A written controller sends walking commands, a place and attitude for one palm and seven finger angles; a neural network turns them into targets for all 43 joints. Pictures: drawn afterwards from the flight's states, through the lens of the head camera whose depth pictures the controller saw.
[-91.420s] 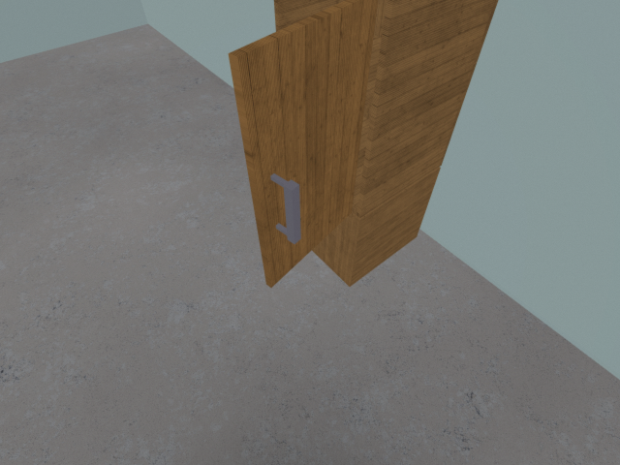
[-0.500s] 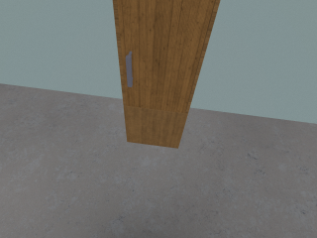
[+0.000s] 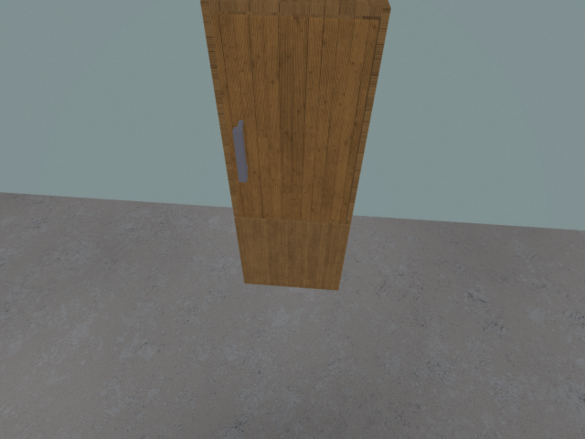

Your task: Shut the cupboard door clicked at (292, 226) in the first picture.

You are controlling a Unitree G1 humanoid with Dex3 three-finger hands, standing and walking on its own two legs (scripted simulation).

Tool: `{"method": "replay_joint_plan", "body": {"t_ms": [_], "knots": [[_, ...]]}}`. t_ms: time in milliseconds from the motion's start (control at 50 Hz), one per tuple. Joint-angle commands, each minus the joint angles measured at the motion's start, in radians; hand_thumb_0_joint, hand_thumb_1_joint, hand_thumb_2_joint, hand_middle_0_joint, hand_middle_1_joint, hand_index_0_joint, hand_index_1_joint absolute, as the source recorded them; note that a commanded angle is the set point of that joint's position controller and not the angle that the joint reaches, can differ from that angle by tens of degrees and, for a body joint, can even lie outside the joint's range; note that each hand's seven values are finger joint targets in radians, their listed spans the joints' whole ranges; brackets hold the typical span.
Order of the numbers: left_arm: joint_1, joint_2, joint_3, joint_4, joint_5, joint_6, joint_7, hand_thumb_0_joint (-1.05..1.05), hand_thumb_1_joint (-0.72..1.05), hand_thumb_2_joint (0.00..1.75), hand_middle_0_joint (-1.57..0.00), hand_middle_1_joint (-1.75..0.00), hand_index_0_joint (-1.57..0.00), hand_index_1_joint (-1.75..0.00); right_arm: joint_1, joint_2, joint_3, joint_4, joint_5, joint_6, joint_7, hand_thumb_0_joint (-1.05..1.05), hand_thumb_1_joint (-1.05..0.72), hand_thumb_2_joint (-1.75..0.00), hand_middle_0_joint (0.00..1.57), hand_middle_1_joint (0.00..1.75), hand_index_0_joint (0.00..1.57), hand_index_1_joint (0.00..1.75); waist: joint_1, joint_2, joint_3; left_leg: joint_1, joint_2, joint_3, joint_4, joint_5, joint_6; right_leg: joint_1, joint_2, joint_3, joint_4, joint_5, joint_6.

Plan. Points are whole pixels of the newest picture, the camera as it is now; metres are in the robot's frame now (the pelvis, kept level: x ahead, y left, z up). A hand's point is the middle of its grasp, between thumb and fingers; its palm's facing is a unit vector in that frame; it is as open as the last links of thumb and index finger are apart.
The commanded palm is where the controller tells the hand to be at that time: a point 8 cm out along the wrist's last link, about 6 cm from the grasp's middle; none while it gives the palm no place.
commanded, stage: let the arm hang, fingers relaxed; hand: left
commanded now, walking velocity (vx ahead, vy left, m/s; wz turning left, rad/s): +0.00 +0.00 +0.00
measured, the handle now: (242, 151) +0.81 +0.18 -0.07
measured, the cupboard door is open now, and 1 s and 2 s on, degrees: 0 0 0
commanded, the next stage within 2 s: look to check the result in 0.22 s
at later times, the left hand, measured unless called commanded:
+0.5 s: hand out of the picture -0.03 +0.16 -0.17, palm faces +0.04 -0.98 -0.19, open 7.3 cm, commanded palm none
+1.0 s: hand out of the picture +0.03 +0.16 -0.17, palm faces +0.03 -0.98 -0.18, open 7.3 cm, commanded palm none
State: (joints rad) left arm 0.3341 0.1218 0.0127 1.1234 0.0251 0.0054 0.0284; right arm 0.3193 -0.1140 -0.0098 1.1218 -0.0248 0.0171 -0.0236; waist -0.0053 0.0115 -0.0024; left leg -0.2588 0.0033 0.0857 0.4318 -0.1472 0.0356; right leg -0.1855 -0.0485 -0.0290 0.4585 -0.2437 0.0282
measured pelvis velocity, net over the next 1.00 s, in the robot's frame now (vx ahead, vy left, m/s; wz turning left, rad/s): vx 0.03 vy -0.02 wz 0.00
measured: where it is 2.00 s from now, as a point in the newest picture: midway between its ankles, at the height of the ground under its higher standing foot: outside the picture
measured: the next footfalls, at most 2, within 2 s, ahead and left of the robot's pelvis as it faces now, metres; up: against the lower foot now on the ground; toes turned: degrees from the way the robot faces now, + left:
none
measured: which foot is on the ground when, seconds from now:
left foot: down 0.00-1.00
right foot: down 0.00-1.00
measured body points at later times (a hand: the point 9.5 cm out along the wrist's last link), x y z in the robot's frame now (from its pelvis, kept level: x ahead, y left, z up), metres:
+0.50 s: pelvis +0.01 -0.01 +0.00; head +0.02 -0.01 +0.45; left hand -0.03 +0.21 -0.16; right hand -0.01 -0.23 -0.16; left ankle +0.06 +0.10 -0.74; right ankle +0.00 -0.14 -0.74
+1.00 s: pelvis +0.03 -0.02 +0.00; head +0.04 -0.01 +0.45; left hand +0.03 +0.21 -0.16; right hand +0.04 -0.24 -0.16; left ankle +0.06 +0.10 -0.74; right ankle +0.00 -0.14 -0.74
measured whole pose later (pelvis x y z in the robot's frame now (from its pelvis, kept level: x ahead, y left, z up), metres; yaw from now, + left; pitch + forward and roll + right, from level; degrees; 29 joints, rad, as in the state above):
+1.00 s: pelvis +0.03 -0.02 +0.00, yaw +0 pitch -1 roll +0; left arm 0.27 0.15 0.01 1.13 0.02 -0.01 0.02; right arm 0.25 -0.16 -0.01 1.13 -0.02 0.00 -0.03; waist -0.01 0.00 0.04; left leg -0.20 0.02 0.07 0.39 -0.17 0.01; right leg -0.12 -0.03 -0.04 0.40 -0.25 0.01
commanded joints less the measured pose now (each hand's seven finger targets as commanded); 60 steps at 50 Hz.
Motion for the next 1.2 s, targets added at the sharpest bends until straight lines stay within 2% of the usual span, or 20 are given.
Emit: {"method": "replay_joint_plan", "body": {"t_ms": [0, 180, 340, 460, 620, 760, 800, 860, 920, 960, 1180], "knots": [[0.094, 0.096, 0.018, -0.011, 0.000, -0.003, 0.009, 0.00, 0.90, 0.90, -0.20, -0.30, -0.20, -0.30, 0.065, -0.104, -0.019, -0.027, 0.004, -0.012, -0.007, 0.00, -0.90, -0.90, 0.20, 0.30, 0.20, 0.30, 0.004, -0.006, 0.129, -0.024, 0.092, -0.136, -0.145, -0.214, -0.007, -0.115, -0.031, 0.056, -0.114, -0.086, -0.054], [0.081, 0.101, 0.024, -0.017, 0.001, -0.004, 0.006, 0.00, 0.90, 0.90, -0.20, -0.30, -0.20, -0.30, 0.063, -0.110, -0.024, -0.038, 0.004, -0.012, -0.007, 0.00, -0.90, -0.90, 0.20, 0.30, 0.20, 0.30, 0.000, -0.002, 0.120, -0.010, 0.091, -0.132, -0.139, -0.217, -0.009, -0.120, -0.033, 0.058, -0.127, -0.099, -0.056], [0.072, 0.111, 0.022, -0.013, -0.003, -0.011, 0.004, 0.00, 0.90, 0.90, -0.20, -0.30, -0.20, -0.30, 0.057, -0.117, -0.022, -0.037, 0.007, -0.016, -0.009, 0.00, -0.90, -0.90, 0.20, 0.30, 0.20, 0.30, -0.003, -0.011, 0.077, 0.037, 0.092, -0.120, -0.110, -0.125, -0.010, -0.095, -0.041, 0.065, -0.132, -0.047, -0.062], [0.070, 0.125, 0.021, -0.007, -0.004, -0.014, 0.005, 0.00, 0.90, 0.90, -0.20, -0.30, -0.20, -0.30, 0.038, -0.134, -0.022, -0.035, 0.011, -0.017, -0.009, 0.00, -0.90, -0.90, 0.20, 0.30, 0.20, 0.30, -0.002, -0.009, 0.077, 0.069, 0.096, -0.114, -0.101, -0.082, -0.011, -0.093, -0.043, 0.064, -0.141, -0.026, -0.062], [0.049, 0.122, 0.017, -0.002, -0.005, -0.012, 0.005, 0.00, 0.90, 0.90, -0.20, -0.30, -0.20, -0.30, 0.015, -0.130, -0.019, -0.031, 0.009, -0.015, -0.009, 0.00, -0.90, -0.90, 0.20, 0.30, 0.20, 0.30, -0.005, -0.023, 0.104, 0.069, 0.095, -0.111, -0.110, -0.084, -0.017, -0.094, -0.046, 0.068, -0.152, -0.031, -0.059], [0.039, 0.139, 0.020, -0.008, -0.005, -0.018, 0.005, 0.00, 0.90, 0.90, -0.20, -0.30, -0.20, -0.30, -0.006, -0.147, -0.019, -0.032, 0.012, -0.022, -0.009, 0.00, -0.90, -0.90, 0.20, 0.30, 0.20, 0.30, 0.003, -0.032, 0.071, 0.096, 0.100, -0.105, -0.097, 0.005, -0.015, -0.057, -0.050, 0.063, -0.151, 0.034, -0.058], [0.032, 0.133, 0.019, -0.007, -0.006, -0.018, 0.005, 0.00, 0.90, 0.90, -0.20, -0.30, -0.20, -0.30, -0.009, -0.138, -0.016, -0.029, 0.010, -0.025, -0.009, 0.00, -0.90, -0.90, 0.20, 0.30, 0.20, 0.30, 0.001, -0.007, 0.061, 0.100, 0.100, -0.105, -0.097, 0.031, -0.015, -0.039, -0.054, 0.062, -0.150, 0.059, -0.057], [0.030, 0.142, 0.020, -0.007, -0.006, -0.020, 0.005, 0.00, 0.90, 0.90, -0.20, -0.30, -0.20, -0.30, -0.016, -0.150, -0.015, -0.030, 0.012, -0.025, -0.010, 0.00, -0.90, -0.90, 0.20, 0.30, 0.20, 0.30, 0.004, -0.025, 0.067, 0.106, 0.101, -0.107, -0.096, 0.057, -0.015, -0.034, -0.052, 0.062, -0.155, 0.077, -0.056], [0.019, 0.135, 0.017, -0.004, -0.007, -0.017, 0.005, 0.00, 0.90, 0.90, -0.20, -0.30, -0.20, -0.30, -0.019, -0.143, -0.012, -0.023, 0.009, -0.025, -0.010, 0.00, -0.90, -0.90, 0.20, 0.30, 0.20, 0.30, 0.002, -0.001, 0.073, 0.104, 0.100, -0.106, -0.104, 0.045, -0.018, -0.027, -0.053, 0.062, -0.157, 0.072, -0.055], [0.024, 0.145, 0.018, -0.007, -0.007, -0.019, 0.005, 0.00, 0.90, 0.90, -0.20, -0.30, -0.20, -0.30, -0.019, -0.151, -0.012, -0.027, 0.012, -0.025, -0.011, 0.00, -0.90, -0.90, 0.20, 0.30, 0.20, 0.30, 0.004, -0.021, 0.069, 0.110, 0.103, -0.106, -0.102, 0.062, -0.016, -0.019, -0.053, 0.062, -0.163, 0.086, -0.055], [0.020, 0.143, 0.016, -0.002, -0.009, -0.021, 0.005, 0.00, 0.90, 0.90, -0.20, -0.30, -0.20, -0.30, -0.026, -0.151, -0.011, -0.018, 0.011, -0.026, -0.012, 0.00, -0.90, -0.90, 0.20, 0.30, 0.20, 0.30, 0.002, -0.016, 0.065, 0.129, 0.105, -0.101, -0.102, 0.092, -0.017, 0.000, -0.058, 0.059, -0.171, 0.115, -0.055]]}}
